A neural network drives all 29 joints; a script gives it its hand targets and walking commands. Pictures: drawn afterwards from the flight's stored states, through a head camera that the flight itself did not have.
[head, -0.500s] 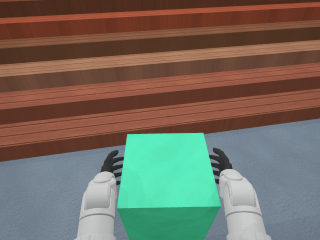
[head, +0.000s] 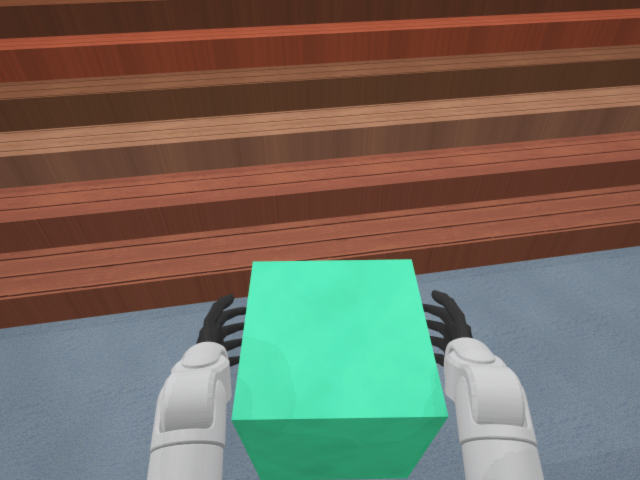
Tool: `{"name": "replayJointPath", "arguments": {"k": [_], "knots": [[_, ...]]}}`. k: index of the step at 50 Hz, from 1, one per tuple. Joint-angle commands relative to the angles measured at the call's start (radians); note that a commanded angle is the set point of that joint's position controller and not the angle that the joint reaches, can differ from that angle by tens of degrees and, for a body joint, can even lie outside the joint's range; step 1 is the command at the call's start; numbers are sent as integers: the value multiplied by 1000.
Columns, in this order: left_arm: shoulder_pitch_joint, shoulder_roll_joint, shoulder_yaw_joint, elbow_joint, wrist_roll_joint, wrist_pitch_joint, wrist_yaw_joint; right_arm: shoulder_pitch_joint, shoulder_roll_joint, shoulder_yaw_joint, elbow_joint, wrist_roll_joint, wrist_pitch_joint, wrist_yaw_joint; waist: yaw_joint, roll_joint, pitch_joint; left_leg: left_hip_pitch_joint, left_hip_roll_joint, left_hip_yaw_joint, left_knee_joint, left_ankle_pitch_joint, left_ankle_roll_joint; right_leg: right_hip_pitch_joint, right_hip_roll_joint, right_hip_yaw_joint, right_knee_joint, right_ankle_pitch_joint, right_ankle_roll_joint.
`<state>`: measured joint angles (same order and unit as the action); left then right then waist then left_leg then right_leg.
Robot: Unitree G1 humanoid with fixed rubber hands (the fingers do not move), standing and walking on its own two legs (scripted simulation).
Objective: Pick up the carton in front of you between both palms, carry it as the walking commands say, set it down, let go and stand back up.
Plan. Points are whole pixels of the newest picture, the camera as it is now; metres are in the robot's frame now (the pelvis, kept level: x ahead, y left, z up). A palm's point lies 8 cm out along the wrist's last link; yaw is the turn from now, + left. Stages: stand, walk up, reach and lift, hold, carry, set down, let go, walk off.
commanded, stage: carry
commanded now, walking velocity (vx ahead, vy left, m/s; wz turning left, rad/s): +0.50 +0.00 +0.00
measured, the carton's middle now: (333, 374) +0.30 +0.00 +0.00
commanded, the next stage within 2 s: none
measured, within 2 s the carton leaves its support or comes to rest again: neither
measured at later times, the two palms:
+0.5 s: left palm (213, 242) +0.49 +0.19 +0.08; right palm (397, 233) +0.50 -0.11 +0.09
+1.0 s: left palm (256, 154) +0.82 +0.15 +0.07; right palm (385, 151) +0.83 -0.14 +0.07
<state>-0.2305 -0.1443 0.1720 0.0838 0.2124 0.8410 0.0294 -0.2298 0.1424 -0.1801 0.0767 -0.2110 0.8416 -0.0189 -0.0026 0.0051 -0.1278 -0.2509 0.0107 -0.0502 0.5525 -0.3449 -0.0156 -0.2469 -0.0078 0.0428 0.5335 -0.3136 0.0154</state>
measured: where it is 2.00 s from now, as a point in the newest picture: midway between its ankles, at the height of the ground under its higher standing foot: (316, 263)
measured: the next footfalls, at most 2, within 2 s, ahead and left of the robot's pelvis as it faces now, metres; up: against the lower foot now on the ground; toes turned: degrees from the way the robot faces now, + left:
left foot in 0.48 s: +0.32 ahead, +0.11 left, +0.00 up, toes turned +9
right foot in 0.92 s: +0.69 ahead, -0.08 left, +0.00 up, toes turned -11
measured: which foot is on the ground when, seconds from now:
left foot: down 0.00-0.26, up 0.28-0.46, down 0.48-0.92, up 0.94-1.00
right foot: down 0.00-0.50, up 0.52-0.90, down 0.92-1.00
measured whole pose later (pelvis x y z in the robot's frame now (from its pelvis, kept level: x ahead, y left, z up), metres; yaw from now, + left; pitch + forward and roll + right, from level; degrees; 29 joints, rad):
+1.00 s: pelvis +0.55 +0.00 -0.02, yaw +2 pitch +3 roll -2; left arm -0.20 -0.14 0.10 -0.36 0.10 1.22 0.10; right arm -0.19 0.14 -0.14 -0.39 -0.10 1.23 -0.09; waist 0.02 0.04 -0.03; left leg -0.16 0.07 0.06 1.03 -0.46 0.01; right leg -0.48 -0.02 -0.27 0.57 -0.16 -0.11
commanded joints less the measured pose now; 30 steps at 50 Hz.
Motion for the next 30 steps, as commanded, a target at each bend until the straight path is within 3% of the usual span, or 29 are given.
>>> {"name": "replayJointPath", "arguments": {"k": [1, 3, 4, 5, 6, 7, 8, 9, 10, 11, 12, 13, 14, 15, 16, 17, 18, 21, 23, 24, 25, 26, 27, 28, 29, 30], "knots": [[-553, -859, -691, -148, -350, 46, -216, -562, 873, 702, -133, 351, 51, 206, 8, -83, -146, -107, 42, 26, -18, -183, 22, 28, -143, 148, -172, -320, -82], [-550, -825, -709, -188, -373, 111, -200, -570, 851, 724, -167, 389, 117, 199, 9, -118, -109, -114, 35, 76, -10, -140, 16, 2, -168, 159, -170, -278, -98], [-543, -820, -719, -208, -391, 143, -194, -566, 846, 733, -180, 411, 148, 197, 7, -99, -101, -74, 44, 77, -38, -115, 16, -31, -154, 118, -128, -218, -92], [-534, -822, -735, -239, -412, 173, -189, -551, 844, 744, -196, 429, 176, 193, 4, -23, -102, -15, 80, 29, -71, -91, 28, -78, -117, 38, -26, -126, -73], [-531, -831, -750, -270, -438, 203, -188, -512, 839, 746, -207, 441, 200, 186, -3, 125, -121, 87, 149, -86, -102, 19, 66, -164, -70, -62, 153, -6, -40], [-521, -838, -761, -293, -461, 232, -188, -458, 833, 741, -216, 446, 223, 178, -14, 238, -134, 233, 222, -206, -146, 211, 121, -317, -20, -145, 254, -31, -2], [-524, -846, -774, -320, -489, 255, -193, -430, 832, 739, -242, 444, 243, 169, -18, 275, -109, 314, 284, -296, -159, 423, 174, -430, -3, -184, 234, -163, 12], [-535, -863, -785, -341, -519, 272, -200, -438, 838, 744, -293, 446, 262, 160, -21, 237, -96, 359, 298, -300, -134, 572, 198, -463, 0, -187, 169, -216, 11], [-526, -884, -789, -358, -542, 285, -205, -450, 844, 755, -347, 450, 278, 153, -18, 182, -119, 354, 279, -235, -89, 610, 184, -389, 5, -199, 58, -167, 7], [-503, -899, -789, -372, -553, 297, -207, -455, 863, 768, -385, 460, 294, 150, -2, 136, -176, 231, 235, -107, -14, 565, 129, -140, 16, -211, -88, -54, -5], [-469, -901, -785, -382, -550, 308, -206, -443, 869, 774, -414, 472, 307, 151, 13, 50, -249, 6, 167, 54, 138, 510, 61, 215, -30, -137, -177, 25, -26], [-408, -897, -772, -373, -515, 306, -197, -502, 863, 797, -496, 502, 327, 163, 37, -252, -265, -281, 62, 210, 415, 362, -7, 430, -228, 192, -169, 263, -123], [-379, -889, -757, -394, -491, 313, -186, -491, 883, 810, -493, 519, 339, 174, 28, -386, -224, -567, -13, 198, 474, -123, -16, 587, -351, 372, -215, 588, -218], [-390, -891, -766, -454, -483, 322, -175, -484, 897, 815, -491, 528, 339, 185, 40, -231, -183, -645, 25, 145, 454, -231, 6, 629, -384, 359, -199, 683, -258], [-404, -926, -773, -480, -492, 332, -170, -460, 892, 802, -492, 530, 341, 189, 48, -126, -183, -661, 45, 137, 420, -249, 16, 654, -383, 304, -192, 663, -241], [-421, -919, -780, -518, -502, 337, -167, -448, 897, 800, -490, 538, 346, 189, 51, -80, -167, -662, 54, 144, 337, -267, 25, 644, -369, 245, -190, 611, -205], [-425, -905, -786, -547, -513, 344, -165, -415, 896, 793, -484, 535, 349, 186, 45, -85, -163, -620, 58, 148, 233, -195, 27, 621, -339, 173, -189, 582, -164], [-385, -860, -793, -566, -525, 367, -175, -344, 864, 775, -494, 508, 360, 166, 24, -173, -196, -243, -25, 249, -11, 65, 34, 384, -246, -74, -175, 579, -95], [-375, -831, -793, -568, -537, 382, -185, -310, 847, 761, -487, 481, 368, 157, -3, -113, -262, 209, -81, 347, -97, 205, 50, 122, -187, -218, 9, 588, -45], [-384, -807, -787, -567, -538, 389, -191, -294, 831, 749, -479, 468, 373, 154, -25, -46, -309, 428, 6, 240, -98, 129, 62, -43, -156, -244, 166, 402, -22], [-437, -785, -788, -588, -545, 400, -200, -304, 821, 731, -463, 447, 375, 151, -39, 212, -304, 455, 289, -274, -292, -63, 139, -212, -45, -275, 467, 128, 25], [-466, -791, -798, -574, -553, 412, -206, -331, 828, 720, -455, 442, 380, 149, -32, 274, -256, 497, 405, -524, -362, 49, 250, -416, 7, -150, 622, -169, 10], [-466, -806, -793, -542, -555, 413, -210, -365, 840, 731, -477, 454, 387, 150, -24, 161, -219, 475, 427, -471, -325, 129, 272, -488, -64, -72, 722, -179, -25], [-452, -820, -781, -519, -552, 411, -214, -378, 867, 745, -475, 463, 391, 152, -27, 75, -195, 423, 395, -380, -308, 231, 262, -499, -101, -60, 739, -143, -43], [-441, -854, -781, -497, -548, 408, -215, -399, 888, 758, -478, 473, 389, 157, -22, 1, -192, 383, 372, -294, -320, 249, 231, -490, -130, -50, 686, -79, -47], [-429, -876, -779, -486, -539, 402, -214, -418, 906, 772, -485, 488, 387, 163, -17, -5, -185, 348, 342, -207, -336, 284, 196, -462, -143, -53, 602, -28, -43]]}}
